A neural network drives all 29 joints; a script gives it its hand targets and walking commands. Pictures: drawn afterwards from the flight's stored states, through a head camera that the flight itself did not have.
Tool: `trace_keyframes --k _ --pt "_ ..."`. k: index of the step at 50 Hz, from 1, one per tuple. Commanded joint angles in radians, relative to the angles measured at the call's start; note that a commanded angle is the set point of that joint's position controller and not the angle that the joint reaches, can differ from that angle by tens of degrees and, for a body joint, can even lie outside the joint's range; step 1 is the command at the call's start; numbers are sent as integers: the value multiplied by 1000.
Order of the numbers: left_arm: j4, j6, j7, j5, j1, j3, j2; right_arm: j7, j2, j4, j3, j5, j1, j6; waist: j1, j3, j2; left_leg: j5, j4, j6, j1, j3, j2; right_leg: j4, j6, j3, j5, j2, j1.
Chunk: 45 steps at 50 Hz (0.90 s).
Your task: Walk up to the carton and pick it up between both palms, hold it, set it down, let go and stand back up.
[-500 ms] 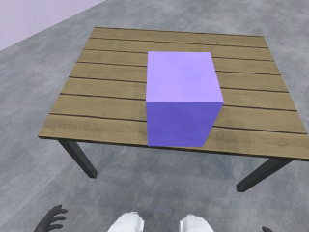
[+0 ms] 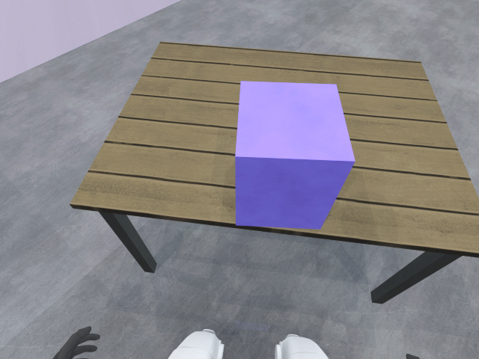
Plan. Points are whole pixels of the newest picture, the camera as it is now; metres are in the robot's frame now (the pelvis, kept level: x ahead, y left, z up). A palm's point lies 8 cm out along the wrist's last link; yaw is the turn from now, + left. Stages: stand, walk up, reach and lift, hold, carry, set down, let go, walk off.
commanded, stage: walk up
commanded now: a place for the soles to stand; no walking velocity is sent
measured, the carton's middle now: (282, 159) +0.51 -0.07 -0.03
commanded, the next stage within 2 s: none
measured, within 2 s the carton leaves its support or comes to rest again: neither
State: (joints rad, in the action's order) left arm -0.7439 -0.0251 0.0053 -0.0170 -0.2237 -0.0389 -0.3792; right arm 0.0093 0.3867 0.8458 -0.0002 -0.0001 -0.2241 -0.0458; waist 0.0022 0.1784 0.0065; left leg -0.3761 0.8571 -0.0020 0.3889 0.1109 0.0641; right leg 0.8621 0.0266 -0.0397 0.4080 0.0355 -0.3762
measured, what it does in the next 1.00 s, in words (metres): steps to the right: right foot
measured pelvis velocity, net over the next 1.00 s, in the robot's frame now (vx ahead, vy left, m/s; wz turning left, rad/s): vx -0.03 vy -0.15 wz -0.03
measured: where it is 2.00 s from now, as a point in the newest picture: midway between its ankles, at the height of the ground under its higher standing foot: outside the picture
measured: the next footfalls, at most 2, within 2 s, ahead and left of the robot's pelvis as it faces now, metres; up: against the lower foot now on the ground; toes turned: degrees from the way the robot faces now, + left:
right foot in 0.74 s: +0.02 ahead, -0.19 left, +0.00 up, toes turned -3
left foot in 1.56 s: -0.01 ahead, +0.05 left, +0.00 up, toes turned -5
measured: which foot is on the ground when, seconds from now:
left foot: down 0.00-0.76, up 0.78-1.00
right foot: down 0.00-0.44, up 0.46-0.72, down 0.74-1.00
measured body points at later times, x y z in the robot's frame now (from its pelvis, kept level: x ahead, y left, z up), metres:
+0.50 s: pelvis +0.00 +0.00 +0.00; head +0.02 +0.01 +0.45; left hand +0.11 +0.31 -0.11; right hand +0.08 -0.32 -0.10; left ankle +0.05 +0.12 -0.70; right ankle +0.02 -0.12 -0.68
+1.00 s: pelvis -0.03 -0.15 +0.01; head +0.03 -0.15 +0.45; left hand +0.02 +0.16 -0.11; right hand +0.02 -0.48 -0.11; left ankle +0.04 +0.02 -0.63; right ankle -0.02 -0.19 -0.70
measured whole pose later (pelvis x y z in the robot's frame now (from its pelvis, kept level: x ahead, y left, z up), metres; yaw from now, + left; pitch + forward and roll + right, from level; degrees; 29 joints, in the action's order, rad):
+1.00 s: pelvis -0.03 -0.15 +0.01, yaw -2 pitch -1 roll +1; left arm -0.75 0.00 -0.01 -0.02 -0.36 -0.10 -0.37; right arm 0.07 0.41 0.90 0.00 0.00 -0.24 -0.04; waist 0.02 0.14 -0.04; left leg -0.43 1.20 0.00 0.67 0.15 0.04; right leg 0.81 0.06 -0.08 0.42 -0.08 -0.39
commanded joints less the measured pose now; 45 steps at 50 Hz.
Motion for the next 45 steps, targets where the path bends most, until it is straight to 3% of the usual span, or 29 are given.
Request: trace_keyframes --k 1,2,4,6,7,10,11,12,14,17,19,20,21,22,24,27,30,31,32,33,34,35,36,37,38,39,41,43,45 --pt "5 -27 0 17 26 -64 -215 15 309 -32 96 -21 29 -40 29 -238 67 143 -310 227 -16 433 -214 -73 26 129 63 -12 46" --pt "-4 -33 1 12 4 -77 -223 14 290 -37 79 -16 78 -31 61 -250 87 138 -292 197 16 380 -196 -147 48 147 44 8 99" --pt "-18 -48 0 -2 -31 -89 -269 11 242 -49 65 -13 75 -29 73 -278 -36 219 -117 79 113 143 -80 -319 123 296 -68 149 235" --pt "-16 -58 1 1 -39 -100 -309 18 236 -49 74 -14 48 -16 45 -272 -103 -55 46 39 133 -4 -19 -428 234 480 -183 340 223" --pt "3 -60 1 -5 14 -91 -305 16 241 -39 84 -22 0 -18 20 -232 -91 -152 54 33 97 -38 -45 -417 262 454 -204 366 161" --pt "9 -47 4 3 51 -84 -284 1 236 -1 88 -23 -51 -27 -12 -232 -56 126 -152 57 -88 16 -66 -293 151 243 -183 204 29" --pt "7 -40 2 6 42 -75 -259 -3 258 -13 86 -18 -31 -33 4 -288 4 177 -197 78 -141 107 -95 -237 111 202 -206 157 33" --pt "12 -37 2 6 50 -69 -254 1 259 -12 92 -20 -30 -32 2 -293 -56 153 -251 104 -149 199 -148 -183 60 139 -144 106 18" --pt "19 -21 -1 16 77 -62 -212 6 313 -9 94 -18 10 -37 8 -227 108 88 -374 219 -74 445 -252 -53 21 96 46 -3 -26" --pt "-8 -29 -2 4 24 -68 -223 5 292 -45 84 -20 57 -31 38 -275 68 51 -335 178 5 381 -201 -166 41 115 45 11 107" --pt "-26 -46 -3 -1 -28 -72 -232 3 240 -35 71 -16 70 -28 55 -267 9 100 -224 104 84 225 -128 -290 79 196 -12 87 208" --pt "72 12 -41 -51 19 -136 -334 62 348 -11 118 -11 -82 -47 2 -223 -177 184 -130 121 -7 231 -159 -132 115 196 -301 95 31" --pt "104 41 -48 -50 99 -129 -277 88 389 21 129 -11 -224 -53 -56 -242 -75 219 -259 182 -142 392 -261 38 68 121 -264 16 -118" --pt "153 58 -47 -45 147 -123 -256 100 447 20 150 -8 -293 -52 -74 -218 72 315 -368 234 -236 627 -377 163 33 122 63 -31 -312" --pt "126 85 -44 -50 104 -138 -270 119 474 1 173 -22 -222 -51 -43 -154 54 173 -393 304 -176 684 -424 323 19 204 183 -12 -372" --pt "106 101 -58 -48 40 -163 -272 133 427 -16 158 -37 -119 -52 0 -97 -16 70 -378 284 -35 562 -352 390 9 201 144 19 -287" --pt "106 105 -70 -44 34 -187 -277 123 416 -30 150 -42 -103 -60 9 -80 88 -35 -373 288 -5 552 -346 390 1 202 142 12 -245" --pt "122 104 -79 -37 30 -184 -259 127 436 -41 160 -56 -78 -64 25 -102 213 -103 -386 272 -24 555 -357 330 17 239 174 52 -229" --pt "117 100 -78 -31 17 -194 -297 122 427 -34 158 -52 -86 -64 17 -117 153 -176 -358 273 -32 544 -360 291 19 223 211 49 -226" --pt "109 90 -84 -33 26 -184 -268 119 424 -32 158 -62 -91 -64 4 -139 146 -135 -354 258 -59 507 -322 174 22 188 262 47 -186" --pt "109 78 -79 -25 6 -197 -259 124 419 -29 158 -62 -88 -63 36 -151 173 -4 -294 263 -80 560 -353 59 39 253 319 63 -182" --pt "80 70 -79 -27 -87 -206 -273 117 426 -48 154 -56 -51 -56 81 -257 182 71 -236 244 -75 455 -327 -51 57 160 245 47 -25" --pt "29 52 -70 -23 -184 -210 -242 113 373 -50 132 -49 10 -51 147 -273 85 147 -41 183 51 338 -223 -295 55 203 147 34 170" --pt "5 36 -51 -35 -247 -222 -295 113 259 -43 90 -47 -21 -46 179 -249 -216 42 300 68 346 53 -56 -450 61 336 174 123 403" --pt "24 25 -41 -22 -205 -220 -378 120 239 -54 74 -40 -32 -49 141 -220 -303 -251 382 5 562 -19 50 -502 51 573 -87 286 421" --pt "39 19 -44 -17 -157 -221 -383 126 305 -56 101 -44 60 -38 158 -231 -147 -236 402 15 536 39 -12 -570 47 655 59 375 331" --pt "47 13 -17 -14 -138 -199 -351 105 306 -23 99 -23 41 -38 121 -88 -27 -111 460 7 500 45 -34 -530 -68 580 -191 309 258" --pt "20 -2 13 1 -159 -184 -300 86 275 21 80 -11 -54 -27 69 -115 -88 -46 400 21 461 35 -33 -381 -142 342 -733 206 358" --pt "12 -14 30 -2 -194 -175 -300 73 244 25 74 -4 -68 -10 56 -251 -36 -28 392 27 454 41 -24 -329 -118 377 -710 220 478"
